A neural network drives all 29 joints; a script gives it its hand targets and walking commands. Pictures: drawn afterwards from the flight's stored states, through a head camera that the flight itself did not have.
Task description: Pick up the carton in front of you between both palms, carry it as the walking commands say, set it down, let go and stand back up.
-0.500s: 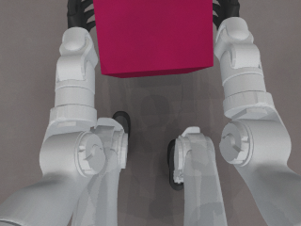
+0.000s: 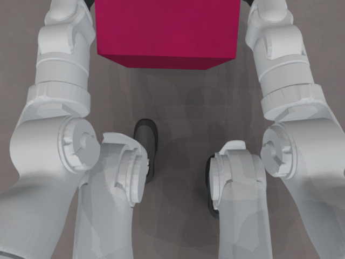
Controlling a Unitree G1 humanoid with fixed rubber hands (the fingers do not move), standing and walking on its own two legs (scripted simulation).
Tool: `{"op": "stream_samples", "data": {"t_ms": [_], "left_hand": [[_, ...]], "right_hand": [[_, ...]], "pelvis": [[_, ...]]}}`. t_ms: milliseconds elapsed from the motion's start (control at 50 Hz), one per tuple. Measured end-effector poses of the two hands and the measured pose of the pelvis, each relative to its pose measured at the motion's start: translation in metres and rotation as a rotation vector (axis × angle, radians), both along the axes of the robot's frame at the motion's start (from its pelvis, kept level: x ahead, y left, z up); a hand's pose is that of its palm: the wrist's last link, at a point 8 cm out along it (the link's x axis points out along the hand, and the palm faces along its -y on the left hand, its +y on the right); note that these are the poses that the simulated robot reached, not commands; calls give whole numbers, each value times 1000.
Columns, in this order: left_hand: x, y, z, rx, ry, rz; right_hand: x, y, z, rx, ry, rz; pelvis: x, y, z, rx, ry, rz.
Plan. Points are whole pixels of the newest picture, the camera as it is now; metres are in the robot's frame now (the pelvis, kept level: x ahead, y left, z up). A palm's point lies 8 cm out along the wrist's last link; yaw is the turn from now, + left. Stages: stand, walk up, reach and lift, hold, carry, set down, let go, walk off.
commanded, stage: set down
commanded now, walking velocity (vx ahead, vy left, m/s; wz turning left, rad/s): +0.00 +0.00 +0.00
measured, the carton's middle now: (167, 11) +0.54 +0.08 -0.23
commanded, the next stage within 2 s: none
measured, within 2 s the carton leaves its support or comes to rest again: rests again in 0.82 s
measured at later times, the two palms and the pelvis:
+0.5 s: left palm (78, 6) +0.52 +0.23 -0.17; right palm (257, 4) +0.55 -0.08 -0.18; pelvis -0.01 +0.01 -0.01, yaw +0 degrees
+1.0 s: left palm (76, 23) +0.50 +0.25 -0.20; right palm (275, 9) +0.55 -0.11 -0.20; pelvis -0.02 +0.00 -0.01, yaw +1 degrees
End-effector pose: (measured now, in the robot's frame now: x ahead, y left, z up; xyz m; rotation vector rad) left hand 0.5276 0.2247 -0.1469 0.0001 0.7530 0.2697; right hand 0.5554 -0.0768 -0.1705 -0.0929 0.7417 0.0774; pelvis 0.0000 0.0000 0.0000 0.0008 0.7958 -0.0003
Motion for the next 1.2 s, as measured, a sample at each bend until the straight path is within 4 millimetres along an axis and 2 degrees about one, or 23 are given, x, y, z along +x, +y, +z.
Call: {"op": "stream_samples", "data": {"t_ms": [240,840,900,1000,1080,1200], "left_hand": [[-6,-1,-12,-2,25,-22],[-14,14,-33,-36,31,-28],[-20,18,-38,-6,34,3],[-30,27,-50,10,49,66],[-27,32,-51,13,23,79],[-17,34,-31,16,-53,74]], "right_hand": [[-8,-3,-10,-6,20,27],[-5,3,-19,59,-32,92],[-7,-5,-26,11,-32,91],[-6,-38,-34,-50,-16,31],[3,-50,-26,-57,-34,15],[19,-41,1,-42,-98,16]], "pelvis": [[-10,2,-5,5,-55,-6],[-16,4,-14,20,-155,3],[-18,4,-14,25,-170,3],[-19,4,-11,26,-176,-1],[-18,6,-11,22,-162,-12],[-17,8,-9,19,-137,-12]]}}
